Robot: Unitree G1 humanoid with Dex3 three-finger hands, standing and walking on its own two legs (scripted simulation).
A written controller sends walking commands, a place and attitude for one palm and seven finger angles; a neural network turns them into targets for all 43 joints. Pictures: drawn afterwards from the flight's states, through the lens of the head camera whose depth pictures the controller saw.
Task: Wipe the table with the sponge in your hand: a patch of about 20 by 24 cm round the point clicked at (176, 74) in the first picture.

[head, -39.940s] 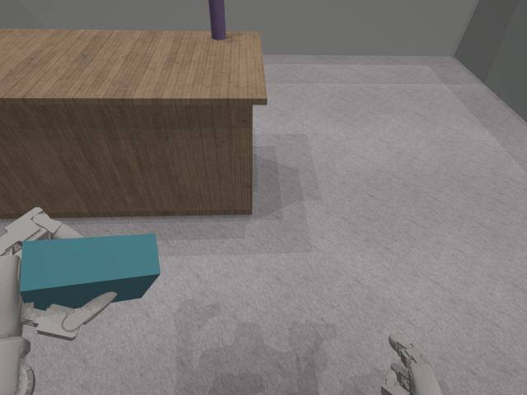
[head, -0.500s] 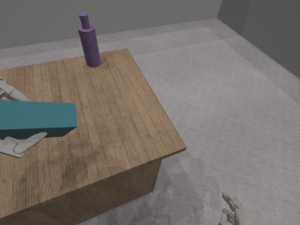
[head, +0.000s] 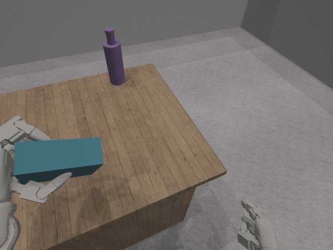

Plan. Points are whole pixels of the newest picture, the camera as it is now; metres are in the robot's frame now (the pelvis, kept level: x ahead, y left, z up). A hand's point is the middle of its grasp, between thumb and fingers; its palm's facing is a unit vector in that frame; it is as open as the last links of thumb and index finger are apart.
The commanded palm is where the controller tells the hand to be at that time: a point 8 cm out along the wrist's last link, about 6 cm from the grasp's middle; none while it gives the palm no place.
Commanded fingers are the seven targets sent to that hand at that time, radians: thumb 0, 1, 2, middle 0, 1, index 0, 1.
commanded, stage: come to a stop and stand still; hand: left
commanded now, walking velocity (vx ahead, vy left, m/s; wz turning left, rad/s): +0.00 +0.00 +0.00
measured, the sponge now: (73, 160) +0.24 +0.21 +0.14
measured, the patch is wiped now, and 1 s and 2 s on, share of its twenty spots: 0.00 0.00 0.00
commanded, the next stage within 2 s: look again from close up in 0.58 s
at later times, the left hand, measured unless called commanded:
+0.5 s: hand (19, 175) +0.19 +0.28 +0.15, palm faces +0.37 -0.85 -0.39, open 9.4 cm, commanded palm +0.14 +0.31 +0.17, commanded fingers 0.00 0.10 1.30 -1.20 -1.60 -1.20 -1.60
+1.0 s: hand (32, 175) +0.20 +0.26 +0.15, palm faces +0.37 -0.85 -0.37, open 9.4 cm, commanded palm +0.14 +0.29 +0.17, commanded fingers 0.00 0.10 1.30 -1.20 -1.60 -1.20 -1.60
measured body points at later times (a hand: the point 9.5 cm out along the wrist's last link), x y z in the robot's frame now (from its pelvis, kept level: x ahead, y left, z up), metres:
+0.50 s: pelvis -0.02 +0.03 +0.00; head +0.00 +0.05 +0.45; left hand +0.17 +0.32 +0.17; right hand +0.14 -0.19 -0.07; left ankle -0.01 +0.08 -0.74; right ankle +0.00 -0.11 -0.74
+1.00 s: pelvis -0.02 +0.01 +0.00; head +0.00 +0.03 +0.45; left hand +0.17 +0.30 +0.17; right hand +0.16 -0.22 -0.06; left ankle -0.01 +0.08 -0.74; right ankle +0.00 -0.11 -0.74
